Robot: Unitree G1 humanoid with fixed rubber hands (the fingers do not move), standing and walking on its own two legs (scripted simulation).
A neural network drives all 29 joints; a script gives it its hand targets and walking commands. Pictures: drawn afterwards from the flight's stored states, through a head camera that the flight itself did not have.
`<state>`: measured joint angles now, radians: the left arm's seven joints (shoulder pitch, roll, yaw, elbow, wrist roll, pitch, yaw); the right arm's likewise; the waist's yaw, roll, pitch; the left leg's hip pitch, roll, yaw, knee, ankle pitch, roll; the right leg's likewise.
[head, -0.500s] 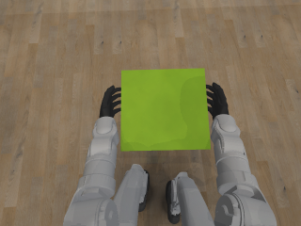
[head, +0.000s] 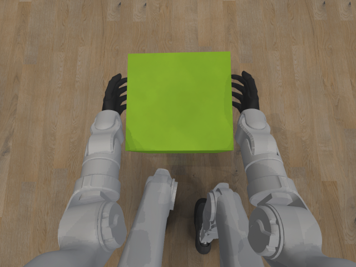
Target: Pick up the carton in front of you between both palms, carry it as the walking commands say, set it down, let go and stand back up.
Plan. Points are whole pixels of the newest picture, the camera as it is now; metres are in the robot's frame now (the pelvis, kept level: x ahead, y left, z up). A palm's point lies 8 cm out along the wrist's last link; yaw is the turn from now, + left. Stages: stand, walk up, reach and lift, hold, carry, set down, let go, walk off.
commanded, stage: set down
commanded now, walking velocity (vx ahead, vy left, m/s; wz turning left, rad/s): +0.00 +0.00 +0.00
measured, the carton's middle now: (180, 113) +0.45 +0.08 -0.17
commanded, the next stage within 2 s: none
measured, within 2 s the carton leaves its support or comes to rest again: rests again in 1.22 s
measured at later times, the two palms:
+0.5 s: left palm (120, 113) +0.44 +0.26 -0.25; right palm (221, 105) +0.50 -0.03 -0.23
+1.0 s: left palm (127, 111) +0.47 +0.26 -0.33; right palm (217, 109) +0.52 -0.03 -0.33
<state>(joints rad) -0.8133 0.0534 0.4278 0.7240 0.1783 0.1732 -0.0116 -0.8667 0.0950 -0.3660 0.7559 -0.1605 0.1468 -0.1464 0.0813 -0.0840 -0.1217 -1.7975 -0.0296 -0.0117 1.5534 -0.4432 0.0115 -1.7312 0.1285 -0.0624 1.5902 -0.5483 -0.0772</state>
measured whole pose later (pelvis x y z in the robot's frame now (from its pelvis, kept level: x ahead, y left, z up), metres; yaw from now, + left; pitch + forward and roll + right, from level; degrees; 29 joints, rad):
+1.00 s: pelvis -0.03 +0.02 -0.18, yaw -1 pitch +36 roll -1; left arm -1.32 0.27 0.24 0.91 -0.12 0.20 0.12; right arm -1.40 -0.18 -0.19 0.99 0.01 0.16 -0.18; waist 0.13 -0.07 0.33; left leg -2.28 0.01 0.09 2.13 -0.47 0.09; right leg -2.22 0.12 -0.06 2.21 -0.62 -0.03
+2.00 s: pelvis -0.04 +0.02 -0.19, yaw -1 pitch +32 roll +0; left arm -1.35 0.36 0.32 1.21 -0.14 0.00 0.05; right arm -1.48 -0.29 -0.01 1.15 0.12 0.09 -0.12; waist 0.12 -0.03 0.45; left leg -2.26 0.02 0.09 2.17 -0.47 0.08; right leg -2.20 0.13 -0.07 2.25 -0.61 -0.04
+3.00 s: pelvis -0.01 +0.01 +0.01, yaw +1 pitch +43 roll -1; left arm -1.01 0.34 0.36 0.86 -0.11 0.17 -0.07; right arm -1.14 -0.21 -0.19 0.85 -0.01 0.25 -0.12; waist 0.13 -0.07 -0.04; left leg -1.83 -0.05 0.01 1.47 -0.39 0.03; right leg -1.77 0.11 -0.02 1.52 -0.51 -0.04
